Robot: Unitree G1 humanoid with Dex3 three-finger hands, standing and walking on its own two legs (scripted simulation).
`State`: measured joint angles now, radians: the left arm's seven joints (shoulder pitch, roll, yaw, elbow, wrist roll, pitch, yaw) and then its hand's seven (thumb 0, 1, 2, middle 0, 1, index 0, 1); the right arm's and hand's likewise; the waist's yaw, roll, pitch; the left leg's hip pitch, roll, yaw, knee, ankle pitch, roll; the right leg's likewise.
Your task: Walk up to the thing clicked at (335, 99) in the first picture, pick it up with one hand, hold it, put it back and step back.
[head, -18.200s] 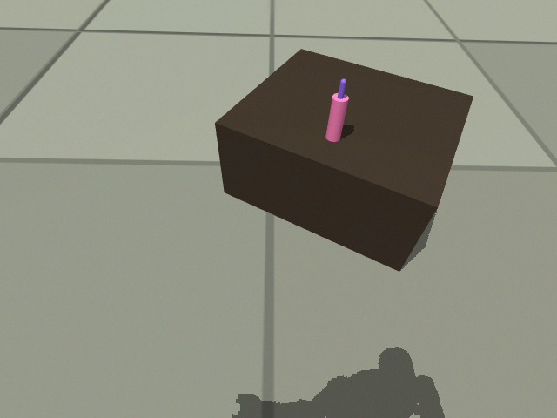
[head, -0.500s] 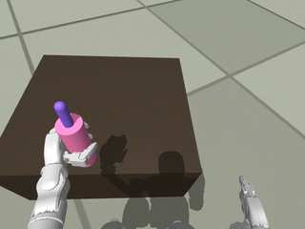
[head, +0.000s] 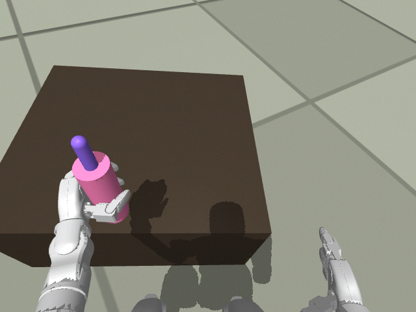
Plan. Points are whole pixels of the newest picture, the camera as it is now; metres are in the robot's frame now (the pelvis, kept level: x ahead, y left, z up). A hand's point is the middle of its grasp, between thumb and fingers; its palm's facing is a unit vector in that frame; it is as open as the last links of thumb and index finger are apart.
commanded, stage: crouch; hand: left
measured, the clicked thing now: (100, 182) +0.34 +0.18 +0.05
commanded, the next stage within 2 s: lower in 0.98 s
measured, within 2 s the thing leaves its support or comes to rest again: neither
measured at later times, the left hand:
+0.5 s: hand (116, 183) +0.42 +0.19 -0.08, palm faces +0.14 -0.99 -0.02, open 8.2 cm
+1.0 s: hand (122, 180) +0.45 +0.19 -0.13, palm faces +0.16 -0.99 -0.02, open 8.2 cm
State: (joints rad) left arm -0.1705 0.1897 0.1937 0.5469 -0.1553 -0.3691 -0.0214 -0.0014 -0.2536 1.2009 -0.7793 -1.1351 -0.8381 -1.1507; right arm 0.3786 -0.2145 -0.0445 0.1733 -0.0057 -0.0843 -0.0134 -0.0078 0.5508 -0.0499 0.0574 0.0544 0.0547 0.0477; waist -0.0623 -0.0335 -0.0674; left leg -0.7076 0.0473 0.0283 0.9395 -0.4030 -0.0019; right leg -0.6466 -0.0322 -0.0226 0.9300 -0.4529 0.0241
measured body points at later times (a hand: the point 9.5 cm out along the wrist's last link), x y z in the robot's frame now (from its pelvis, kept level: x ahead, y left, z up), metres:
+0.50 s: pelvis +0.00 +0.01 -0.06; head +0.12 +0.06 +0.37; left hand +0.40 +0.24 -0.08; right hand +0.17 -0.25 -0.04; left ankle +0.04 +0.12 -0.69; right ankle +0.01 -0.13 -0.69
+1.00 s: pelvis -0.02 +0.00 -0.09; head +0.14 +0.06 +0.32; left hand +0.44 +0.25 -0.13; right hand +0.15 -0.27 -0.05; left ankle +0.04 +0.12 -0.69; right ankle +0.01 -0.13 -0.69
